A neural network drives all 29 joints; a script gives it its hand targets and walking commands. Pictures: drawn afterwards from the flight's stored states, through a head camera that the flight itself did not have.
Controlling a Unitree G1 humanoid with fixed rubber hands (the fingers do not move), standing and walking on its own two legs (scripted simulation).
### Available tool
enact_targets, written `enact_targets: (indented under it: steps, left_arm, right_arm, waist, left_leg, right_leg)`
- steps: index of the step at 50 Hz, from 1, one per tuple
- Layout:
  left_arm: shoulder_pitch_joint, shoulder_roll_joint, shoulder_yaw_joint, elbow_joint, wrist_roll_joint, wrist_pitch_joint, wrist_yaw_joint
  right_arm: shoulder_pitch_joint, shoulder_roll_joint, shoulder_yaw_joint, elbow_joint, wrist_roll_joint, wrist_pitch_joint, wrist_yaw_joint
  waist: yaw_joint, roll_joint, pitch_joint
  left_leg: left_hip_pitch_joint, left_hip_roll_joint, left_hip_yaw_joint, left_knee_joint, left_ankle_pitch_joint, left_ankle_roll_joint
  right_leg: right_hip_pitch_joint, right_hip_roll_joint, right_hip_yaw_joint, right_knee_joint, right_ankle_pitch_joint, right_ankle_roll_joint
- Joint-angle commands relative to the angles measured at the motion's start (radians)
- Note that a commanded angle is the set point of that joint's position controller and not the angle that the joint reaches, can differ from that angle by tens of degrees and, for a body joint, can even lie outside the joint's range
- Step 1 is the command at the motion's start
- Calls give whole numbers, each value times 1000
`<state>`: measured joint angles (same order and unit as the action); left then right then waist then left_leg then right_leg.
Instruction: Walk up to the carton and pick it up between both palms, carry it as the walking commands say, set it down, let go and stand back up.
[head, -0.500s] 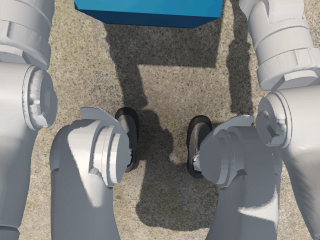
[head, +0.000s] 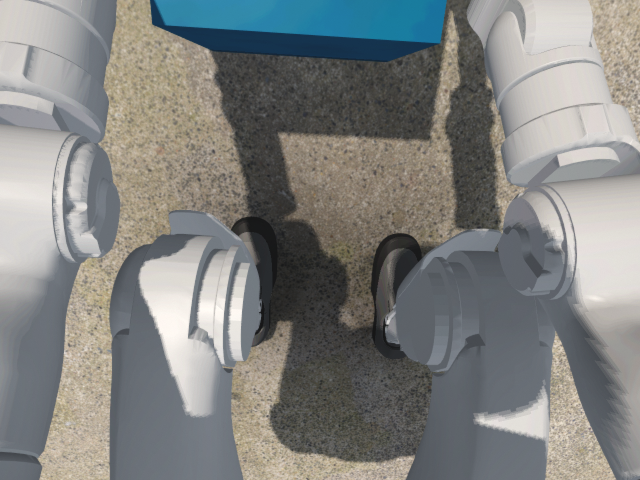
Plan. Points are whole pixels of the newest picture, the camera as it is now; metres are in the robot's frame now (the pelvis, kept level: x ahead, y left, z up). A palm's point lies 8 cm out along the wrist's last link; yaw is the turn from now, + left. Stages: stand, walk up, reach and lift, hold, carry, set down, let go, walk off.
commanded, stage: reach and lift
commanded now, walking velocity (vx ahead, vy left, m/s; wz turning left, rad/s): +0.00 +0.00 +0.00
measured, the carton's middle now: out of the picture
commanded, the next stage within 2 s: none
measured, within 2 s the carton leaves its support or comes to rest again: leaves its support in 0.54 s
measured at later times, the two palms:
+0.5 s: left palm out of the picture +0.55 +0.22 -0.18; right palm out of the picture +0.56 -0.09 -0.18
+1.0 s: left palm out of the picture +0.56 +0.22 -0.12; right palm out of the picture +0.56 -0.08 -0.12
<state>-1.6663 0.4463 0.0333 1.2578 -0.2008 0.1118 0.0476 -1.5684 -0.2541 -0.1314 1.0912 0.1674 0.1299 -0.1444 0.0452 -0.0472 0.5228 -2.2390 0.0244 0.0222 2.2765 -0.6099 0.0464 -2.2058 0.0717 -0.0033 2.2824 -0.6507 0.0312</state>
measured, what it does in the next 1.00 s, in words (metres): stands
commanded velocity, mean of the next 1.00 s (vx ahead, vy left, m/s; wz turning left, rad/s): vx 0.00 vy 0.00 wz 0.00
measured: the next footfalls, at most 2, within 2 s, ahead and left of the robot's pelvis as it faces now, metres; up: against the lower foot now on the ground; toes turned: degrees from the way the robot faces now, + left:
none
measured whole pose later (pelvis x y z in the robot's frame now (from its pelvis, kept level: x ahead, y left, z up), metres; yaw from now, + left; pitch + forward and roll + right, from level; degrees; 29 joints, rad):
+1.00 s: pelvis -0.01 +0.00 +0.04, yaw +0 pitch +32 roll -3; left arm -1.65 0.38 0.16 0.98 -0.06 0.33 0.11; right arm -1.54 -0.20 -0.29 0.83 0.02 0.34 -0.20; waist 0.07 -0.04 0.53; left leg -2.15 -0.05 -0.03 2.16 -0.56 0.01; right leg -2.10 0.10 0.00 2.15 -0.62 0.06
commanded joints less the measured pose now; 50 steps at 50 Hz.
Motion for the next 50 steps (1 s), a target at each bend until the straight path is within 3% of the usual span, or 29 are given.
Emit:
enact_targets:
  steps: [1,5,11,13,18,21,25,27,28,33,38,42,44,46,48,50]
  left_arm:
    - [-477,-842,-149,-270,-29,20,-289]
    - [-448,-888,-163,-288,-46,36,-306]
    - [-449,-903,-155,-300,-35,44,-311]
    - [-467,-897,-143,-302,-29,44,-312]
    - [-526,-903,-177,-398,-56,48,-302]
    - [-562,-900,-189,-481,-75,52,-282]
    - [-624,-881,-197,-576,-87,61,-258]
    - [-640,-878,-201,-618,-86,70,-244]
    - [-637,-885,-190,-582,-76,77,-240]
    - [-628,-903,-149,-519,-28,104,-240]
    - [-609,-972,-114,-454,-2,133,-259]
    - [-598,-1028,-136,-468,-7,160,-272]
    - [-623,-1028,-140,-506,-6,164,-269]
    - [-626,-1053,-158,-535,-13,170,-270]
    - [-600,-1069,-140,-499,2,180,-272]
    - [-618,-1074,-174,-557,-14,180,-268]
  right_arm:
    - [-589,806,213,-262,33,5,256]
    - [-567,836,212,-277,35,8,266]
    - [-580,862,212,-279,41,14,272]
    - [-591,843,191,-273,32,13,269]
    - [-638,857,216,-348,44,15,255]
    - [-702,863,249,-446,78,12,237]
    - [-734,876,251,-484,89,24,215]
    - [-777,881,279,-549,105,31,206]
    - [-795,870,262,-538,91,32,202]
    - [-864,869,258,-556,77,51,194]
    - [-894,872,231,-549,29,75,199]
    - [-897,895,233,-588,22,96,207]
    - [-894,905,235,-583,19,107,213]
    - [-891,902,232,-601,13,111,217]
    - [-868,900,210,-568,-9,118,226]
    - [-858,910,225,-596,-1,123,229]
  waist:
    - [59,17,-1144]
    - [44,27,-1161]
    - [62,36,-1148]
    - [52,43,-1137]
    - [43,52,-1326]
    - [61,49,-1550]
    - [66,55,-1734]
    - [85,48,-1847]
    - [79,42,-1822]
    - [107,37,-1837]
    - [81,28,-1831]
    - [50,48,-1919]
    - [56,59,-1953]
    - [33,73,-1986]
    - [20,83,-1956]
    - [10,102,-2034]
  left_leg:
    - [637,-84,-18,-163,492,-9]
    - [654,-84,-20,-150,522,-11]
    - [676,-80,-23,-145,542,-1]
    - [662,-80,-23,-141,535,-2]
    - [808,-81,-31,-138,616,-1]
    - [922,-85,-26,-140,701,-3]
    - [1007,-89,-23,-149,763,-6]
    - [1044,-91,-14,-157,784,-4]
    - [1019,-91,-16,-168,762,-3]
    - [988,-91,9,-205,653,0]
    - [933,-94,21,-236,561,-2]
    - [984,-97,20,-252,585,-7]
    - [1015,-99,17,-263,602,-11]
    - [1054,-101,10,-265,620,-15]
    - [1044,-102,9,-269,614,-19]
    - [1111,-104,1,-270,673,-25]
  right_leg:
    - [468,69,-43,-141,405,-31]
    - [471,71,-58,-128,423,-35]
    - [416,71,-58,-129,390,-37]
    - [414,69,-58,-131,385,-39]
    - [454,71,-67,-136,409,-38]
    - [546,78,-78,-140,473,-32]
    - [587,86,-85,-152,507,-24]
    - [642,89,-82,-162,534,-19]
    - [625,89,-84,-166,513,-18]
    - [641,88,-84,-203,432,-10]
    - [670,86,-88,-238,389,-13]
    - [697,90,-96,-257,405,-16]
    - [688,90,-100,-261,407,-14]
    - [671,90,-106,-270,400,-17]
    - [638,90,-106,-283,381,-19]
    - [654,94,-106,-286,419,-19]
